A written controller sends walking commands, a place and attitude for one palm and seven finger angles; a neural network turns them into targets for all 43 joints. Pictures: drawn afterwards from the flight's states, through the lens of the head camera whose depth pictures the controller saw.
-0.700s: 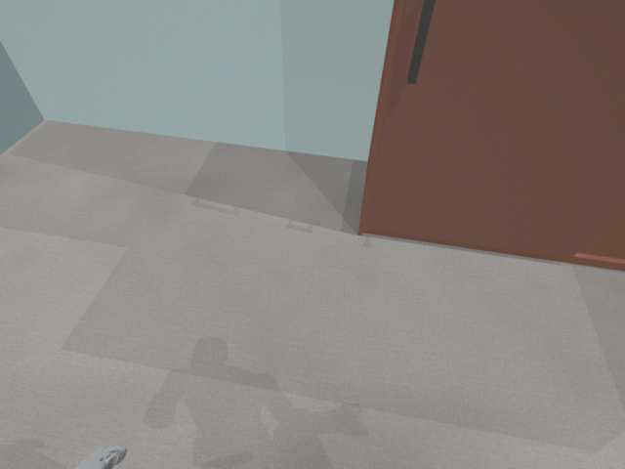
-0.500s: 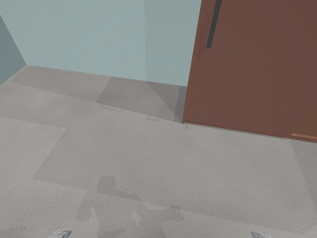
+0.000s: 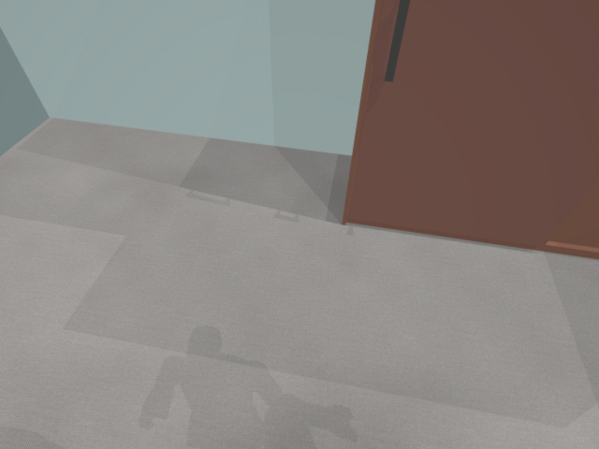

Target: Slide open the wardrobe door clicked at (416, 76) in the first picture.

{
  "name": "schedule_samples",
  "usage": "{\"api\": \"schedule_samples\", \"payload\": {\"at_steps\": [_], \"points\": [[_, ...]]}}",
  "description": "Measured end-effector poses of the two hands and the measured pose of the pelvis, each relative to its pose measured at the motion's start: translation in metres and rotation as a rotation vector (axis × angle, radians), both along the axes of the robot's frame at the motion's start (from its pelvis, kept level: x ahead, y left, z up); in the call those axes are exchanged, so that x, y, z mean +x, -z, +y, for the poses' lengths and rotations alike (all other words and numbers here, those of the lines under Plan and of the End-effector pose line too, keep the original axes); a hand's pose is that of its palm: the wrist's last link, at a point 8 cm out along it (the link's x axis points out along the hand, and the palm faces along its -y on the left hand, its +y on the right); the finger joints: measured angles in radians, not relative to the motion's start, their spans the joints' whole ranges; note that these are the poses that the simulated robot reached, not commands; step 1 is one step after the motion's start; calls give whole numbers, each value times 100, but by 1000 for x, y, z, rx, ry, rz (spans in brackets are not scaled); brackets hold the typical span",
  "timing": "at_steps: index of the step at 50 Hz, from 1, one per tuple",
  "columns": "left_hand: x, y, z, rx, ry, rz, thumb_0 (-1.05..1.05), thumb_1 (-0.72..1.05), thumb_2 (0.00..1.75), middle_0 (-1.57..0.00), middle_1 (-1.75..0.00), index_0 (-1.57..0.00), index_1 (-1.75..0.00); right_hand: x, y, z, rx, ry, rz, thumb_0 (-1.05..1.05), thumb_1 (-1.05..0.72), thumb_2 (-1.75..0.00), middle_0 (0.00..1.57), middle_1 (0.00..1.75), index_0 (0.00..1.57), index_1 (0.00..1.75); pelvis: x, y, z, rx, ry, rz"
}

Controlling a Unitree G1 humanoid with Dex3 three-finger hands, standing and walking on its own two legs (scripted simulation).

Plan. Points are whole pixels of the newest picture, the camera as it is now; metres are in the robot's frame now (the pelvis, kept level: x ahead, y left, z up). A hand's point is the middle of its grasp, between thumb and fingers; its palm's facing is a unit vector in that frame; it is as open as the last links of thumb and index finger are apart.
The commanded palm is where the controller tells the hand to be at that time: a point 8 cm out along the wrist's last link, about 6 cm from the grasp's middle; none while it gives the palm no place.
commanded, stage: stand and wait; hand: left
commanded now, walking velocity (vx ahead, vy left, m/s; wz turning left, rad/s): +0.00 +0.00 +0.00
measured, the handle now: (397, 34) +1.18 -0.22 +0.09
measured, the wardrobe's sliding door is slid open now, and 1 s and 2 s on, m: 0.00 0.00 0.00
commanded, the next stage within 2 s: look at it before walking up in 0.12 s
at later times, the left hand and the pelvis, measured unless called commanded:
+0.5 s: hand out of the picture +0.07 +0.24 -0.16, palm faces -0.03 -0.94 -0.33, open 7.4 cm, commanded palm none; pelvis +0.00 -0.01 +0.00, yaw +0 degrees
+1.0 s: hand out of the picture +0.09 +0.24 -0.16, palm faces -0.04 -0.94 -0.33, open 7.4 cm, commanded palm none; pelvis +0.01 -0.01 +0.00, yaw -2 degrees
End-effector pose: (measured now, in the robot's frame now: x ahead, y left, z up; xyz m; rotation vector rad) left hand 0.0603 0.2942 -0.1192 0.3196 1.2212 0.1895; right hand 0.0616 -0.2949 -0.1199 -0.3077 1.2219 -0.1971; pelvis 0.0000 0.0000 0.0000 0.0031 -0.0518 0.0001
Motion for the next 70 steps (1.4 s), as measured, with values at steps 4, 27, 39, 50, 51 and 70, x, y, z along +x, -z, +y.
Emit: {"api": "schedule_samples", "payload": {"at_steps": [4,27,39,50,51,70], "points": [[1,-1,-2,0,3,-7,1,91,90,-20,-30,-20,-30,-4,1,-1,4,3,5,1,-91,-90,20,30,20,30,-2,0,-1,0,0,1],[8,1,-9,-11,6,0,0,91,90,-20,-30,-20,-30,6,0,-3,6,-5,8,1,-91,-90,20,30,20,30,3,-1,-6,0,-1,17],[18,-1,-8,-7,3,-8,0,91,90,-20,-30,-20,-30,26,-3,-2,3,-18,-16,1,-91,-90,20,30,20,30,11,-2,-6,-1,-2,15],[23,3,-13,-6,12,9,0,91,90,-20,-30,-20,-30,33,0,3,9,13,-53,1,-91,-90,20,30,20,30,12,1,-6,1,43,21],[23,5,-15,-11,18,18,0,91,90,-20,-30,-20,-30,30,2,6,15,25,-57,1,-91,-90,20,30,20,30,11,2,-6,2,53,22],[14,21,-90,-101,85,125,0,91,90,-20,-30,-20,-30,-15,31,-4,114,229,15,1,-91,-90,20,30,20,30,49,12,-38,1,241,35]]}}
